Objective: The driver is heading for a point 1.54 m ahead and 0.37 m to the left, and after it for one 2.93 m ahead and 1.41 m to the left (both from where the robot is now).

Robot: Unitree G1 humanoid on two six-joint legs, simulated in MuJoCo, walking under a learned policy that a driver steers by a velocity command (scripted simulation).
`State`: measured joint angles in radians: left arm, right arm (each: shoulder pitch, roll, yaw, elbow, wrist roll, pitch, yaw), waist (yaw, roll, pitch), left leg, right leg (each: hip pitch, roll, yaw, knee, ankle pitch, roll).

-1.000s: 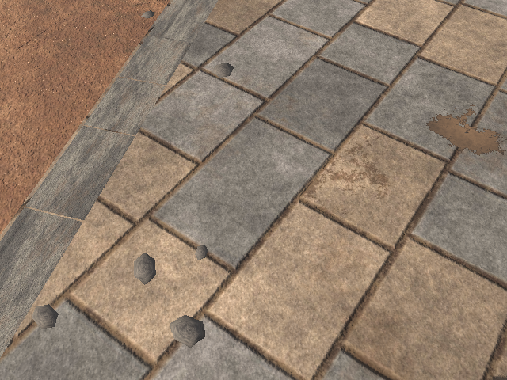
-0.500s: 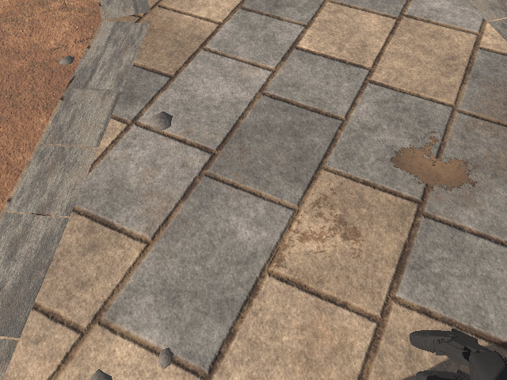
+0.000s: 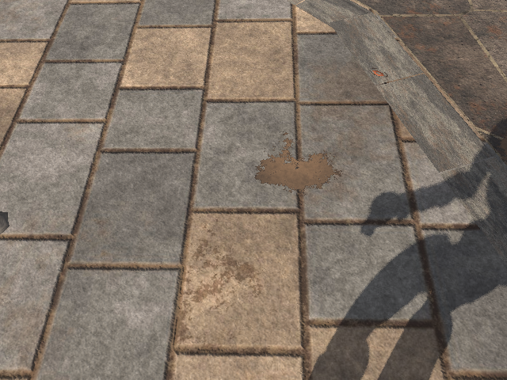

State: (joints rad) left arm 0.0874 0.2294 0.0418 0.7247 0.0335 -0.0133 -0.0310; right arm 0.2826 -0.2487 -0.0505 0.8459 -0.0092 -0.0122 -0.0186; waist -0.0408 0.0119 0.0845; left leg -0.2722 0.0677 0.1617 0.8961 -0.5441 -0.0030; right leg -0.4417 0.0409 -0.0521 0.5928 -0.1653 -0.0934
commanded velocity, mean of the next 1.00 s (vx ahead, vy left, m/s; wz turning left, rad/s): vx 0.12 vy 0.00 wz -0.07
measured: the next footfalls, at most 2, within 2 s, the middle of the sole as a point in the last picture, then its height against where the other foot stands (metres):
left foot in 0.36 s outside the picture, level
left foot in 1.40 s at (243, 353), level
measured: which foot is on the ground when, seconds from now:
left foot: up 0.00-0.34, down 0.36-0.92, up 0.94-1.00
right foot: down 0.00-1.00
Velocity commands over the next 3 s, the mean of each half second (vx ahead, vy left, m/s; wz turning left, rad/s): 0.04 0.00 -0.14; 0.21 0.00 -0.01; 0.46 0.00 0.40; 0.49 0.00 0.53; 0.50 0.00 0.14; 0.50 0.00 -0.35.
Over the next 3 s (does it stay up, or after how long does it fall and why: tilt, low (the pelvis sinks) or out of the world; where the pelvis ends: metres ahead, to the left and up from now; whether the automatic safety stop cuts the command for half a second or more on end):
stays up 1.14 0.32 0.00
